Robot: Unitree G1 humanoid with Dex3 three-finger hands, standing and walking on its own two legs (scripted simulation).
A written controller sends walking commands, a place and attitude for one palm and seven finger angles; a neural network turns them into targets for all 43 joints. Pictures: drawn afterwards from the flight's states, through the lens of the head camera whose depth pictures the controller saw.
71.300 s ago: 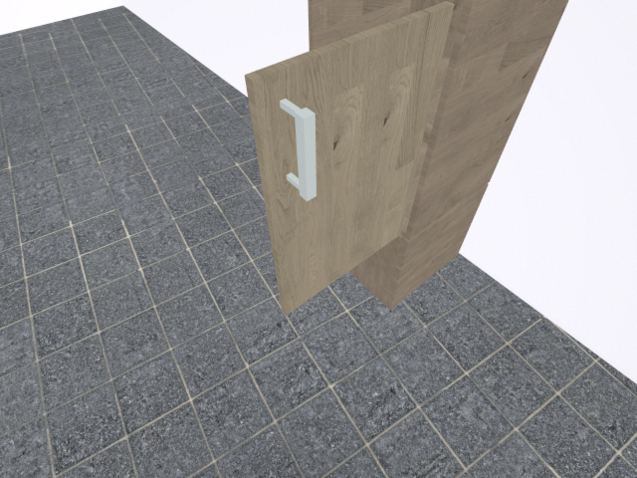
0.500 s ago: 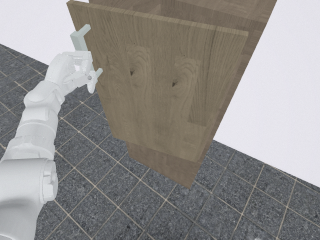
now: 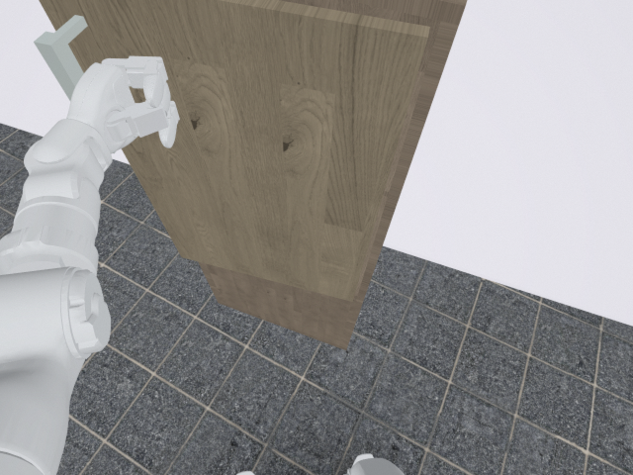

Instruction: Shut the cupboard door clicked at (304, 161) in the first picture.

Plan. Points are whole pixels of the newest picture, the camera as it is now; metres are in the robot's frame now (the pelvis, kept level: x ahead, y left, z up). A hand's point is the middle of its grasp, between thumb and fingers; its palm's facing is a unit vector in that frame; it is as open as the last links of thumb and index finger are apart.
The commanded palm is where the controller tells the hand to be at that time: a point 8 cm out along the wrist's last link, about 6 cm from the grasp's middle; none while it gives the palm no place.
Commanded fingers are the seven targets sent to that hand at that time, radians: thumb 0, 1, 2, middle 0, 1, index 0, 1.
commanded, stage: push the door shut along its arc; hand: left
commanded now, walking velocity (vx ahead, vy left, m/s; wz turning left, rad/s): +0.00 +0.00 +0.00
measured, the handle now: (94, 89) +0.56 +0.21 +0.16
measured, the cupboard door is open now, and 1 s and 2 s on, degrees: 5 1 1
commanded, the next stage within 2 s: pull the fist back off the door in 0.24 s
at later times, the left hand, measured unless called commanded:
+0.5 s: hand (174, 94) +0.53 +0.11 +0.17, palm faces +0.02 -1.00 +0.08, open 3.1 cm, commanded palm +0.50 +0.14 +0.17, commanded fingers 0.00 0.90 0.90 -1.30 -1.50 -1.30 -1.50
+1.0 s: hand (176, 139) +0.47 +0.11 +0.16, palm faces +0.06 -1.00 +0.01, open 3.1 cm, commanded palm +0.43 +0.15 +0.17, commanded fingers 0.00 0.90 0.90 -1.30 -1.50 -1.30 -1.50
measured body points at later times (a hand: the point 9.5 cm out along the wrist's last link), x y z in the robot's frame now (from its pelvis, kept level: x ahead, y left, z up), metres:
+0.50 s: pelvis -0.01 -0.01 +0.00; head +0.09 -0.01 +0.44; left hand +0.52 +0.17 +0.17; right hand +0.02 -0.29 -0.12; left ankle -0.02 +0.10 -0.71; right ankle -0.01 -0.12 -0.71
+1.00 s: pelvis +0.00 -0.02 +0.01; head +0.04 -0.03 +0.46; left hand +0.46 +0.16 +0.16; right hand +0.03 -0.28 -0.11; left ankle -0.02 +0.10 -0.71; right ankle -0.01 -0.12 -0.71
